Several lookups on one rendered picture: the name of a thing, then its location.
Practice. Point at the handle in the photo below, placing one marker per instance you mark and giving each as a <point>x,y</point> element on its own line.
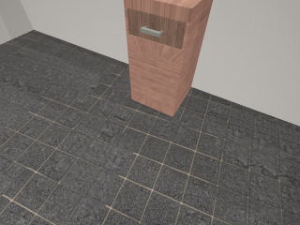
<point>151,32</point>

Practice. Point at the cabinet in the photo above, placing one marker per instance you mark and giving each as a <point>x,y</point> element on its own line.
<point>160,75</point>

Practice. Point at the drawer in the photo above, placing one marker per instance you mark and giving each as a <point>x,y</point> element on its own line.
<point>173,30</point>

